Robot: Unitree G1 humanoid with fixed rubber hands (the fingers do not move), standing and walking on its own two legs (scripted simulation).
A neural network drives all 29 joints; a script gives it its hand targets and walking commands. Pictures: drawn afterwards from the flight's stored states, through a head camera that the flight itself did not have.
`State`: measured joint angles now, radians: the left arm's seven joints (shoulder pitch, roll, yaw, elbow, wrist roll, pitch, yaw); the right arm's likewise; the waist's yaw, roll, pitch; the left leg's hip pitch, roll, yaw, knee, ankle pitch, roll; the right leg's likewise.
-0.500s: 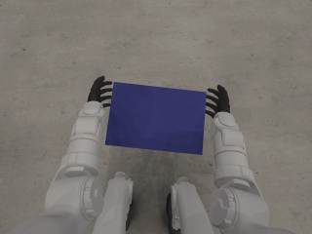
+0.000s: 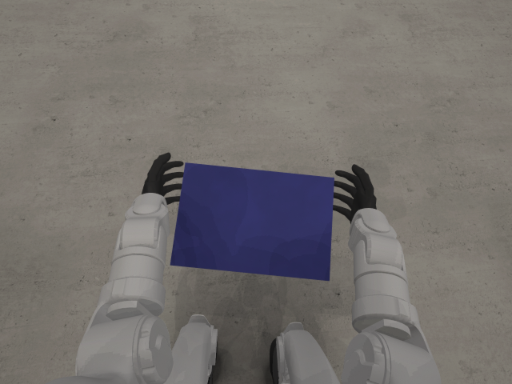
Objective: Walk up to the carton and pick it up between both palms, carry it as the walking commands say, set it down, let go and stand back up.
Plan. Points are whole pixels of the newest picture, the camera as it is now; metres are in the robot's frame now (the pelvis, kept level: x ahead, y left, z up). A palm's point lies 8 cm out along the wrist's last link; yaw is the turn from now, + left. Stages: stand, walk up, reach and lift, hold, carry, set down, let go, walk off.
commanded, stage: reach and lift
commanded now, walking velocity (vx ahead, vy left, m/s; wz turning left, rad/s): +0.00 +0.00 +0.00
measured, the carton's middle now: (253, 224) +0.38 +0.00 -0.12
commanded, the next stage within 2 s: none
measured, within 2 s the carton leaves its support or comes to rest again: neither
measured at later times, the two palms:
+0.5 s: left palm (143, 186) +0.37 +0.17 +0.04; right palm (387, 206) +0.35 -0.17 +0.05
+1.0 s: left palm (130, 178) +0.35 +0.16 +0.11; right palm (421, 199) +0.34 -0.18 +0.12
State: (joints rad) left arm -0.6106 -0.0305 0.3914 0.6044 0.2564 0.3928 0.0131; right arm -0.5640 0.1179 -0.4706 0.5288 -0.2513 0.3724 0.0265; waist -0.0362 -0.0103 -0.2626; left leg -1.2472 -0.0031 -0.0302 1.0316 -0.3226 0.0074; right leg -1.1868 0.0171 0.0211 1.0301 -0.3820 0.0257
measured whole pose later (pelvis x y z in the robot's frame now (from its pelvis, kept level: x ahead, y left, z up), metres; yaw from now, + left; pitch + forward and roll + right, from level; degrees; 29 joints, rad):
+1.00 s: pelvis +0.04 -0.01 +0.09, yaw +1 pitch +4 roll +0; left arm -0.34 -0.10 0.31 0.42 0.31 0.55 -0.07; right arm -0.30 0.16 -0.39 0.35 -0.30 0.55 0.03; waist -0.03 -0.03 -0.09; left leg -0.34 0.00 -0.03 0.43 -0.16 0.00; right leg -0.28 0.00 0.03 0.42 -0.21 0.01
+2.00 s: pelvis +0.04 -0.01 +0.10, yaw +0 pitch -5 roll +0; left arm -0.26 -0.15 0.27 0.20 0.34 0.72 -0.05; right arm -0.26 0.15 -0.30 0.21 -0.33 0.71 0.04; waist 0.00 -0.01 0.00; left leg -0.07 0.00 -0.01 0.27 -0.12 0.00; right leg -0.03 0.00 0.05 0.28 -0.17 0.01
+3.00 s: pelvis +0.04 -0.01 +0.10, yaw +0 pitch -5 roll +0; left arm -0.22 -0.14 0.25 0.17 0.32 0.73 -0.04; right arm -0.23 0.14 -0.28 0.19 -0.32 0.71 0.05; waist 0.00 -0.01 0.00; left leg -0.07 0.00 -0.02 0.27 -0.11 0.00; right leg -0.02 0.00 0.05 0.28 -0.16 0.01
